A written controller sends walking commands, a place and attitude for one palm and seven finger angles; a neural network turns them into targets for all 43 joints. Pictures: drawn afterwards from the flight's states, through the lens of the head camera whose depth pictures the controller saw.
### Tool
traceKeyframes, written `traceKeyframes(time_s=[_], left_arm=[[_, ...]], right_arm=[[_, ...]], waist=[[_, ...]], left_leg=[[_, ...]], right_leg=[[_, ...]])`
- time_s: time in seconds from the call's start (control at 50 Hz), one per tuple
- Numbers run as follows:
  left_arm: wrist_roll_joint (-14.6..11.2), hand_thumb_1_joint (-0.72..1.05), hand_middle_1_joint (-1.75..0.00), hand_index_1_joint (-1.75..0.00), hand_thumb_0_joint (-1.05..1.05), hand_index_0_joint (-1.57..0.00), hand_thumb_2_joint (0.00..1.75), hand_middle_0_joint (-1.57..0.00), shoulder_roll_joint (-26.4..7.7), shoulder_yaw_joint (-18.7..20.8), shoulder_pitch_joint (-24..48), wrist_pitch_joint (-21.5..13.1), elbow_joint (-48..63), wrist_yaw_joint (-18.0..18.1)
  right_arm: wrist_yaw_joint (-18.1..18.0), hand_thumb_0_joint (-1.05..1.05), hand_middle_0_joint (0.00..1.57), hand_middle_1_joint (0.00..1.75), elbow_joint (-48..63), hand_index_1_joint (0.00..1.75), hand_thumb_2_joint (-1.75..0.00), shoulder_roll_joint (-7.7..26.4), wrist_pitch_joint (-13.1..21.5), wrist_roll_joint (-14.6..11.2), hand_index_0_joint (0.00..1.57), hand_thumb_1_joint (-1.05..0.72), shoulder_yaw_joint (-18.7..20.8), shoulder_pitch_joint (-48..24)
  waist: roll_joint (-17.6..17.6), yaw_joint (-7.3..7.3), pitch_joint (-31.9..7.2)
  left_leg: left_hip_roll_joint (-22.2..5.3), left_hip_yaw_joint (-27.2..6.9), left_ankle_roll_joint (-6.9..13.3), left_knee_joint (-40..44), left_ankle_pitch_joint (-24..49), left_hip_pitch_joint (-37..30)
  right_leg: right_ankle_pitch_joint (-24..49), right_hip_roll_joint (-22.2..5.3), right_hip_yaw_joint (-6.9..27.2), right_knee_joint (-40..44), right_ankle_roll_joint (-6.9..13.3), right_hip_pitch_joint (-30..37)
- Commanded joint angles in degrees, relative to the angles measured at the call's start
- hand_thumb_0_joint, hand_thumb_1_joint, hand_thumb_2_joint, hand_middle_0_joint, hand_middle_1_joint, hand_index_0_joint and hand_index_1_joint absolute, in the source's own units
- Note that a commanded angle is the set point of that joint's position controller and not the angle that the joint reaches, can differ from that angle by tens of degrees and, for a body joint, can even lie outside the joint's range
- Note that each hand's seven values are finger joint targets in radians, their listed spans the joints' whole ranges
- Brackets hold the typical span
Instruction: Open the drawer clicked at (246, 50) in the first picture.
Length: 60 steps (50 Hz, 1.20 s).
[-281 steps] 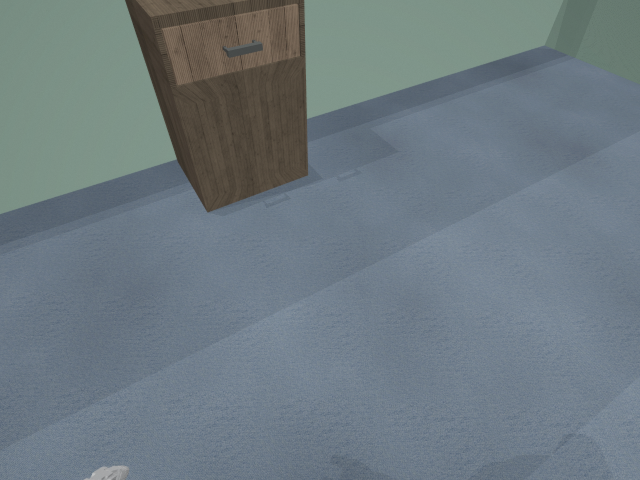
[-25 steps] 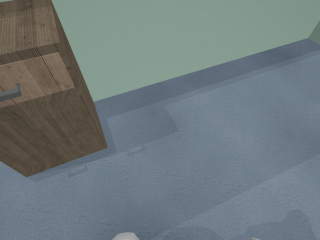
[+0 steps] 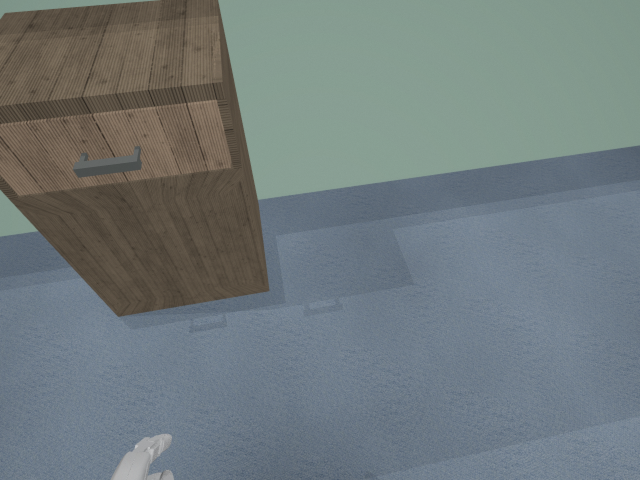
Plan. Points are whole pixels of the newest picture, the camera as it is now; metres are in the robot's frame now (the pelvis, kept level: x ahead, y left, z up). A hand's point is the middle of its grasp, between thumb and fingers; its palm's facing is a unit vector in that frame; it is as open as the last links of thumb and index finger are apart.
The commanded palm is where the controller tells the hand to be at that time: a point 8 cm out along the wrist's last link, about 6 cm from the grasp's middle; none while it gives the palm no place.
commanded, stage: turn to face it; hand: left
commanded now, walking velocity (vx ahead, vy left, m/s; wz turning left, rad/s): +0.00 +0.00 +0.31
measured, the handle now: (109, 159) +0.72 +0.48 -0.07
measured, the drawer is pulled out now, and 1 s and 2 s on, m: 0.00 0.00 0.00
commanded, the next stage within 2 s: take the last steps up to it in 0.16 s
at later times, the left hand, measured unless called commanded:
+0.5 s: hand out of the picture -0.07 +0.23 -0.18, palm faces +0.27 -0.94 -0.22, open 7.4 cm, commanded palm none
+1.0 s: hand (145, 434) +0.20 +0.28 -0.17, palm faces +0.18 -0.97 -0.17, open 7.4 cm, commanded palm none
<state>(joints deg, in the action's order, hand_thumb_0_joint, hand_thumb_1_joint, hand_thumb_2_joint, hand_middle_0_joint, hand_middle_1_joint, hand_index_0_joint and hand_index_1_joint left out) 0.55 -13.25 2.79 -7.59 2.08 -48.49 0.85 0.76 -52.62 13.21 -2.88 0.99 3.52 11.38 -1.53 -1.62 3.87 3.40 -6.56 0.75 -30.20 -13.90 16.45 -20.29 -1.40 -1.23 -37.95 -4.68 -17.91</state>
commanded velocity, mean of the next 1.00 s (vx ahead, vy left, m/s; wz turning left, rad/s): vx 0.22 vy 0.05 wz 0.11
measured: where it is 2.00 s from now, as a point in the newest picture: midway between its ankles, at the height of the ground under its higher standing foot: (292, 473)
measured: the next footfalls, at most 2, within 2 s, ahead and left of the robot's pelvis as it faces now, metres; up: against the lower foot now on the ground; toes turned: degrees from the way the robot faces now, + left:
right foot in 0.02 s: +0.04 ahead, -0.12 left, +0.00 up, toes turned -1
left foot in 0.48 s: -0.01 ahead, +0.13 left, +0.00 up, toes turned +16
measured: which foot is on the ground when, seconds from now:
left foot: down 0.00-0.02, up 0.04-0.46, down 0.48-1.00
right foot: up 0.00-0.00, down 0.02-0.48, up 0.50-1.00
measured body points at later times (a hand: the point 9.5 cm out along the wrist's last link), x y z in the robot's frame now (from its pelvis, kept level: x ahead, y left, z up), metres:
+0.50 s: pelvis +0.00 +0.03 -0.01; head +0.01 +0.06 +0.44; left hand -0.08 +0.28 -0.17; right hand +0.14 -0.20 -0.14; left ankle -0.04 +0.12 -0.74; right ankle +0.00 -0.12 -0.73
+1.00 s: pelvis +0.13 +0.09 -0.01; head +0.15 +0.09 +0.44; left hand +0.19 +0.33 -0.15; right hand +0.04 -0.13 -0.16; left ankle -0.04 +0.12 -0.73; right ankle +0.26 +0.01 -0.71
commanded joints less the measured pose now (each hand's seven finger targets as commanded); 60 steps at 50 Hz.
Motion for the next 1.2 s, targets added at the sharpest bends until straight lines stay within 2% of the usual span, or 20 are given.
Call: traceKeyframes(time_s=[0.0,0.02,0.12,0.24,0.34,0.4,0.42,0.44,0.46,0.5,0.58,0.68,0.9,0.98,1.0,1.02,1.04,1.06,1.1,1.18], left_arm=[[1.13,0.9,-0.3,-0.3,0.0,-0.2,0.9,-0.2,-13.93,3.28,-9.13,-2.94,1.88,1.47],[0.55,0.9,-0.3,-0.3,0.0,-0.2,0.9,-0.2,-14.11,2.61,-9.04,-2.36,2.56,1.23],[0.42,0.9,-0.3,-0.3,0.0,-0.2,0.9,-0.2,-7.34,1.35,-2.28,-2.87,2.71,1.17],[1.08,0.9,-0.3,-0.3,0.0,-0.2,0.9,-0.2,-8.98,1.88,-9.53,-2.84,-1.46,1.31],[1.37,0.9,-0.3,-0.3,0.0,-0.2,0.9,-0.2,-10.97,2.91,-13.46,-3.16,-5.13,0.64],[1.32,0.9,-0.3,-0.3,0.0,-0.2,0.9,-0.2,-11.19,3.13,-11.56,-3.14,-6.38,0.33],[0.85,0.9,-0.3,-0.3,0.0,-0.2,0.9,-0.2,-10.62,3.12,-9.83,-2.92,-6.42,0.17],[0.39,0.9,-0.3,-0.3,0.0,-0.2,0.9,-0.2,-7.94,2.64,-9.23,-2.45,-5.7,-0.18],[0.46,0.9,-0.3,-0.3,0.0,-0.2,0.9,-0.2,-3.49,1.52,-7.58,-2.25,-3.47,-0.78],[1.11,0.9,-0.3,-0.3,0.0,-0.2,0.9,-0.2,-3.65,1.16,0.0,-2.18,-2.63,-0.58],[1.18,0.9,-0.3,-0.3,0.0,-0.2,0.9,-0.2,-2.83,0.65,-6.93,-2.68,-7.98,-1.73],[0.98,0.9,-0.3,-0.3,0.0,-0.2,0.9,-0.2,-2.36,0.32,-6.65,-2.29,-8.62,-1.21],[0.3,0.9,-0.3,-0.3,0.0,-0.2,0.9,-0.2,0.83,-0.02,7.33,-3.22,-3.57,-1.55],[0.41,0.9,-0.3,-0.3,0.0,-0.2,0.9,-0.2,0.16,0.4,-3.59,-4.22,-6.08,-0.85],[0.58,0.9,-0.3,-0.3,0.0,-0.2,0.9,-0.2,-1.18,0.95,-11.05,-4.78,-8.17,-0.69],[0.88,0.9,-0.3,-0.3,0.0,-0.2,0.9,-0.2,-4.65,1.9,-19.02,-5.51,-10.71,-0.25],[0.89,0.9,-0.3,-0.3,0.0,-0.2,0.9,-0.2,-9.55,3.18,-24.48,-6.0,-12.09,0.27],[-0.38,0.9,-0.3,-0.3,0.0,-0.2,0.9,-0.2,-10.28,3.28,-22.42,-5.55,-11.45,0.26],[-0.17,0.9,-0.3,-0.3,0.0,-0.2,0.9,-0.2,-5.02,2.08,-10.52,-5.26,-8.57,0.57],[0.64,0.9,-0.3,-0.3,0.0,-0.2,0.9,-0.2,-0.66,0.64,-5.96,-6.1,-8.38,0.81]], right_arm=[[-0.4,0.0,0.2,0.3,6.13,0.3,-0.9,3.84,1.68,-0.79,0.2,-0.9,1.91,0.28],[-0.72,0.0,0.2,0.3,6.05,0.3,-0.9,5.97,0.99,0.02,0.2,-0.9,2.5,-0.69],[0.29,0.0,0.2,0.3,1.28,0.3,-0.9,5.44,-0.35,0.18,0.2,-0.9,2.36,1.64],[-0.04,0.0,0.2,0.3,0.84,0.3,-0.9,3.59,-0.21,-0.23,0.2,-0.9,1.1,-3.41],[0.59,0.0,0.2,0.3,1.52,0.3,-0.9,3.07,1.04,-0.26,0.2,-0.9,0.15,-6.3],[0.68,0.0,0.2,0.3,0.57,0.3,-0.9,2.96,2.19,-0.22,0.2,-0.9,-0.16,-2.13],[0.43,0.0,0.2,0.3,-0.86,0.3,-0.9,3.36,2.78,-0.17,0.2,-0.9,-0.11,2.06],[-0.09,0.0,0.2,0.3,-2.32,0.3,-0.9,7.52,3.31,0.07,0.2,-0.9,0.78,6.94],[-0.26,0.0,0.2,0.3,-2.98,0.3,-0.9,13.42,3.1,0.58,0.2,-0.9,2.18,11.76],[-1.57,0.0,0.2,0.3,-4.31,0.3,-0.9,11.08,3.23,0.49,0.2,-0.9,1.31,12.38],[-1.98,0.0,0.2,0.3,-3.33,0.3,-0.9,5.39,5.36,-0.08,0.2,-0.9,-0.69,7.38],[-2.37,0.0,0.2,0.3,-6.6,0.3,-0.9,3.69,6.45,-0.64,0.2,-0.9,-0.99,12.84],[-3.52,0.0,0.2,0.3,-12.67,0.3,-0.9,1.5,7.12,0.16,0.2,-0.9,-1.13,21.38],[-3.59,0.0,0.2,0.3,-13.48,0.3,-0.9,3.28,6.91,-0.17,0.2,-0.9,-0.86,20.09],[-3.56,0.0,0.2,0.3,-13.08,0.3,-0.9,3.94,6.99,-0.56,0.2,-0.9,-0.66,18.84],[-3.07,0.0,0.2,0.3,-12.34,0.3,-0.9,3.08,7.2,-1.17,0.2,-0.9,-0.53,18.2],[-2.78,0.0,0.2,0.3,-10.9,0.3,-0.9,-0.38,7.71,-1.84,0.2,-0.9,-0.63,20.73],[-2.76,0.0,0.2,0.3,-9.93,0.3,-0.9,0.29,7.03,-1.62,0.2,-0.9,-0.45,19.63],[-1.93,0.0,0.2,0.3,-8.21,0.3,-0.9,-1.94,5.56,-0.28,0.2,-0.9,-0.3,13.98],[-1.21,0.0,0.2,0.3,-9.35,0.3,-0.9,-4.76,3.37,0.46,0.2,-0.9,-0.86,17.57]], waist=[[17.72,3.47,-8.73],[12.82,3.8,-7.51],[12.11,0.46,-1.94],[11.79,3.64,-2.92],[13.1,6.03,-3.66],[12.32,3.41,-3.95],[8.99,0.98,-4.59],[-2.06,-1.25,-6.05],[-19.81,-3.3,-4.93],[-13.44,-4.17,1.96],[-4.21,0.96,2.63],[-3.47,1.58,2.17],[-3.37,-1.51,6.76],[-2.9,3.99,1.12],[-1.88,7.26,-2.63],[0.6,10.21,-7.14],[11.1,9.78,-13.25],[8.19,7.87,-12.12],[3.35,3.88,0.42],[4.65,-1.73,-0.15]], left_leg=[[1.21,2.26,-2.34,-17.35,-14.18,16.74],[-0.23,0.65,-2.43,-27.52,-20.68,15.04],[-3.98,3.3,-4.08,-39.94,-6.93,14.57],[-4.58,6.82,-4.88,-25.96,-11.9,11.27],[-4.72,9.93,-3.39,-13.96,-13.57,7.88],[-4.27,12.03,-1.88,-1.18,-9.87,-2.02],[-3.54,13.35,-1.49,6.82,-4.16,-10.67],[-10.06,4.46,1.04,11.79,-6.81,-20.64],[-23.52,-13.41,6.32,16.49,-8.93,-24.77],[-24.61,-16.2,10.74,20.78,-12.9,-15.49],[-16.73,-2.41,8.76,19.77,8.8,-13.78],[-15.69,1.22,8.19,18.8,27.04,-18.32],[-17.82,1.52,8.73,16.06,36.07,-22.26],[-16.26,4.89,6.34,3.32,58.97,-19.45],[-14.32,6.16,4.75,-5.34,57.44,-16.42],[-11.69,7.36,3.12,-18.51,44.39,-5.73],[-1.47,10.28,0.45,-38.69,-2.59,9.54],[-1.87,5.59,1.56,-48.8,-17.52,10.75],[-7.65,3.02,1.8,-47.98,-9.59,13.8],[-9.89,6.31,-0.57,-33.3,-5.42,6.34]], right_leg=[[19.92,-22.7,21.22,21.25,8.72,21.14],[22.54,-26.65,20.33,20.98,13.06,12.93],[21.54,-15.3,4.86,20.11,10.49,6.75],[30.31,-16.89,3.62,18.21,12.64,11.74],[16.4,-19.57,6.36,20.46,12.71,14.36],[6.9,-18.83,4.14,18.11,10.91,8.81],[3.18,-16.44,0.35,14.57,8.58,3.31],[-2.79,-11.42,-4.7,3.76,5.37,-6.48],[-14.89,-3.77,-10.31,-12.29,2.2,-19.35],[-12.08,-5.08,-1.92,-24.74,3.51,-23.95],[2.24,-6.53,-2.28,-26.88,2.76,-18.97],[6.01,-5.58,-2.88,-26.12,1.59,-21.24],[6.89,-3.93,-4.01,-7.88,4.82,-20.45],[5.88,1.85,-7.69,0.51,7.81,-1.67],[10.78,2.25,-7.75,5.36,8.29,7.94],[17.5,-4.17,-0.47,6.63,11.22,22.17],[32.21,-22.52,25.8,12.52,19.7,33.24],[28.13,-27.11,31.57,19.35,23.49,25.9],[8.21,-22.09,22.76,24.84,19.33,6.58],[14.34,-14.78,5.8,26.83,14.66,-4.82]])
